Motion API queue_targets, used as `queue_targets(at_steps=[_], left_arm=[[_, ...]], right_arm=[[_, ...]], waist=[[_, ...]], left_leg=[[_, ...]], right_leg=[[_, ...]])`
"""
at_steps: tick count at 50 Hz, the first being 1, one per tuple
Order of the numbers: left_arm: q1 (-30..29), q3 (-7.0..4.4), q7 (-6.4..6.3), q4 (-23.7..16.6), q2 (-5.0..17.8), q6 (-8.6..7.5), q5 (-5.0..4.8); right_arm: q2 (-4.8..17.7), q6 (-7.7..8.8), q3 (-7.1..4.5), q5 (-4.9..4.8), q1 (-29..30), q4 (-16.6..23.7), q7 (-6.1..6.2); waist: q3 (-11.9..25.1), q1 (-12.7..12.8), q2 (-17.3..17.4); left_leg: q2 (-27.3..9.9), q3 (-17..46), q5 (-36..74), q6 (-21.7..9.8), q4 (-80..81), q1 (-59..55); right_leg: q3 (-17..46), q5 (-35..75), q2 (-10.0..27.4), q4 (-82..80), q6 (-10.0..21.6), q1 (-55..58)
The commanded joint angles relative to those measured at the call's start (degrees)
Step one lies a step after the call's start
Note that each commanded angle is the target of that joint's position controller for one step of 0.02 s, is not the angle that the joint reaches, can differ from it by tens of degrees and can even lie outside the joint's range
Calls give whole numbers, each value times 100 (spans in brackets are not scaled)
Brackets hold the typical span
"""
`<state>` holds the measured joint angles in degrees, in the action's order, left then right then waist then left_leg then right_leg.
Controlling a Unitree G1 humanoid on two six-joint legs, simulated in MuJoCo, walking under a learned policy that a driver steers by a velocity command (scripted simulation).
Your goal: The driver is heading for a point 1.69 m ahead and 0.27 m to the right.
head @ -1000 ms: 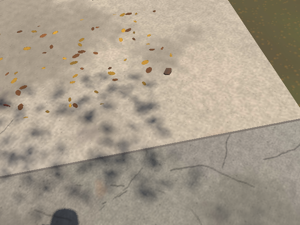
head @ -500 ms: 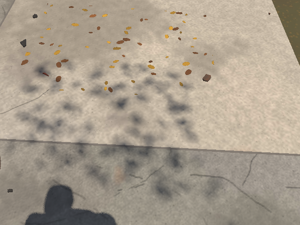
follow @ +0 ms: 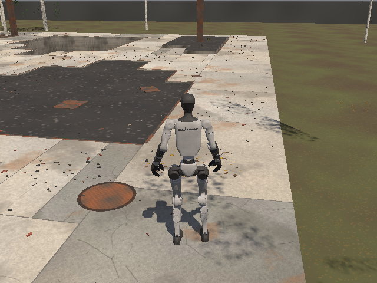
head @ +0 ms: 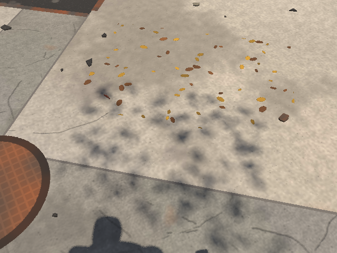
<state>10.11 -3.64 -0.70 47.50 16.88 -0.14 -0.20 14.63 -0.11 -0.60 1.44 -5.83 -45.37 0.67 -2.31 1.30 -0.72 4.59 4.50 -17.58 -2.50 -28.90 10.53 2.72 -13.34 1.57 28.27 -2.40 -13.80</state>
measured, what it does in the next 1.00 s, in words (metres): walks ahead: right foot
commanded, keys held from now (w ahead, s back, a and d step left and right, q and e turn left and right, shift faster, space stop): e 0.14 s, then w+e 0.40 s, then w+q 0.46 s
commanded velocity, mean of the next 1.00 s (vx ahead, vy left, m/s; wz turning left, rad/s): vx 0.31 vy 0.00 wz -0.19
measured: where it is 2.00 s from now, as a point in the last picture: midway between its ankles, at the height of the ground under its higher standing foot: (223, 171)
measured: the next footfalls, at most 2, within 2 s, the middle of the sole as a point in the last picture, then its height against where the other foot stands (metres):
right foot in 0.56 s outside the picture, level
left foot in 1.12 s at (209, 241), level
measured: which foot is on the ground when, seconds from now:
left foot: down 0.00-0.58, up 0.60-1.00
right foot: down 0.00-0.18, up 0.20-0.54, down 0.56-1.00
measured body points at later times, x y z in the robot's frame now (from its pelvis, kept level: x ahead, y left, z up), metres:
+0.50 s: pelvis +0.06 -0.05 +0.00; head +0.10 -0.06 +0.45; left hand +0.35 +0.12 -0.08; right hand -0.01 -0.35 -0.12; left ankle -0.03 +0.10 -0.74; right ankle +0.12 -0.21 -0.71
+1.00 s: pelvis +0.28 -0.18 +0.00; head +0.31 -0.18 +0.45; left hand +0.39 +0.09 -0.12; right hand +0.39 -0.46 -0.11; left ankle +0.50 -0.08 -0.69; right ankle +0.14 -0.22 -0.74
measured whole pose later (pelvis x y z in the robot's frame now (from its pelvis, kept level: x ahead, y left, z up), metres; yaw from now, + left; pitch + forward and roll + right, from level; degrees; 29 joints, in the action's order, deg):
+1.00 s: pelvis +0.28 -0.18 +0.00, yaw -12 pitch +1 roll -2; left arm 18.0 -3.2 -0.1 46.9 15.4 -4.9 0.1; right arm 15.5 3.1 -2.6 -1.3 -10.0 -42.1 -2.3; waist -1.3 3.3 2.4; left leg -4.6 1.1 4.5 -0.8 -38.0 38.8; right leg -10.7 -17.7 -4.3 9.8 3.1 6.2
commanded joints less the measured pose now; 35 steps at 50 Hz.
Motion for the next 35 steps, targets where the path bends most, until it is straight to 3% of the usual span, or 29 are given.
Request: queue_targets(at_steps=[1,3,5,7,8,9,10,11,12,13,14,18,21,24,26,27,28,29,30,31,32,33,34,35], left_arm=[[-417,-255,39,-489,1161,-96,-83],[-365,-219,43,-466,1036,-121,-64],[-324,-232,7,-482,1051,-127,-68],[-475,-235,-46,-570,1029,-76,-99],[-522,-212,-74,-625,916,-34,-141],[-638,-168,-85,-703,743,-3,-174],[-683,-124,-71,-781,610,7,-175],[-832,-149,-56,-936,731,-29,-130],[-780,-226,-32,-926,896,-58,-157],[-638,-237,7,-872,853,-61,-181],[-641,-214,41,-863,761,-73,-173],[-1054,-65,241,-1085,447,-176,-151],[-1349,58,361,-1335,254,-201,-152],[-1363,53,414,-1462,382,-170,-170],[-1100,-26,415,-1496,546,-137,-154],[-618,-123,405,-1395,672,-119,-138],[233,-287,351,-1127,907,-98,-137],[1298,-435,232,-878,1209,-53,-165],[1354,-461,175,-924,1816,-109,-117],[1270,-314,215,-1019,1338,-231,-88],[985,-235,231,-951,1126,-310,-31],[686,-172,240,-924,910,-363,-40],[368,-118,248,-924,710,-397,-8],[162,-79,248,-940,579,-445,47]], right_arm=[[1060,67,-323,1,-262,194,113],[948,-32,-363,-78,-136,262,194],[842,-86,-391,-89,-217,314,193],[782,-69,-425,-105,-403,303,159],[849,-50,-462,-97,-572,273,136],[995,-37,-520,-99,-678,251,117],[1219,-8,-572,-119,-770,255,92],[1258,77,-563,-56,-855,271,74],[1090,182,-506,-39,-802,322,95],[1003,267,-483,-112,-648,358,124],[987,323,-477,-171,-588,360,142],[1101,389,-513,-128,-966,254,131],[1309,387,-582,-188,-1167,183,67],[1470,375,-649,-276,-1286,150,-6],[1562,356,-680,-327,-1230,146,-21],[1576,342,-682,-358,-1132,166,-11],[1370,356,-596,-351,-1329,125,-8],[1097,414,-452,-187,-1363,183,-15],[382,532,-228,-77,-1673,521,-63],[1054,637,-374,-348,-1122,458,-84],[1221,673,-438,-511,-815,600,-108],[1178,674,-419,-446,-807,555,-77],[1129,645,-437,-329,-877,476,-60],[1088,562,-445,-314,-1102,374,-74]], waist=[[464,-318,-738],[485,-276,-975],[576,-275,-1049],[675,-348,-893],[806,-393,-556],[676,-433,102],[379,-499,1005],[128,-563,1226],[-30,-461,697],[-181,-326,445],[-264,-325,460],[-175,-638,474],[-178,-755,554],[-205,-704,695],[-85,-419,774],[200,-73,708],[719,312,454],[1226,814,-14],[1887,336,-1551],[1828,716,-581],[1062,587,-600],[684,364,-372],[441,146,-360],[353,-62,-517]], left_leg=[[-228,-97,572,128,-116,2],[-197,-191,456,156,-431,99],[-153,-200,195,122,-493,203],[-242,-170,321,50,-230,55],[-437,-29,56,-79,132,-295],[-875,503,-512,-356,687,-618],[-1758,1680,-974,-886,1399,-980],[-2682,2615,-895,-1374,1789,-1044],[-2764,2588,-803,-1469,1795,-1024],[-2582,2154,-864,-1305,1817,-1137],[-2424,1750,-700,-1124,1893,-1304],[-1943,314,739,-840,2056,-1411],[-1895,-295,1127,-765,2014,-1245],[-2011,-612,1302,-671,1852,-1029],[-2111,-852,2522,-530,1358,-977],[-2025,-1170,3561,-377,612,-828],[-1813,-1441,4117,-219,-493,-291],[-1600,-1507,2620,49,-2080,1089],[-633,-1087,-1593,360,-4067,2979],[-691,-50,-1476,304,-4739,3390],[-940,-108,-955,172,-4746,3712],[-1216,-142,-442,101,-4420,3447],[-1367,-106,-44,116,-4084,3171],[-1479,-31,278,126,-3930,2767]], right_leg=[[1164,2277,749,-430,880,233],[1592,2131,872,-529,1048,144],[1859,2055,919,-510,1153,164],[1853,1922,804,-328,1071,32],[1570,1134,533,-89,888,-303],[967,-42,34,517,588,-981],[263,-1315,-520,1364,339,-1960],[282,-2003,-214,2547,277,-2724],[590,-1855,7,3196,307,-3002],[678,-1446,166,3343,292,-3227],[654,-1088,278,3275,249,-3411],[34,-142,366,2529,-5,-3037],[-296,67,351,1632,18,-2509],[-637,0,190,1136,214,-1891],[-824,-147,-44,857,470,-1298],[-976,7,-267,550,641,-529],[-949,175,-516,321,870,913],[120,-8,108,248,1167,2609],[3622,-1486,1885,-752,2136,3590],[4097,-1757,2154,-1378,2177,3238],[3124,-1273,2011,-1386,1966,2611],[2325,-730,1722,-1399,1759,1899],[1769,-290,1463,-1514,1631,1342],[1317,51,1269,-1708,1525,924]])
Keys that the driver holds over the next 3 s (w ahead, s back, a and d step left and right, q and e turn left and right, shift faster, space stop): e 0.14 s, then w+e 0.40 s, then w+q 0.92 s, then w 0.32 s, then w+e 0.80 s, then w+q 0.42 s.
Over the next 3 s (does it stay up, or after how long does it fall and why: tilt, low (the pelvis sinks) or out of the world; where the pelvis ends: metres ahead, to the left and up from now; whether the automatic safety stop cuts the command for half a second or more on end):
stays up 1.34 -0.30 0.00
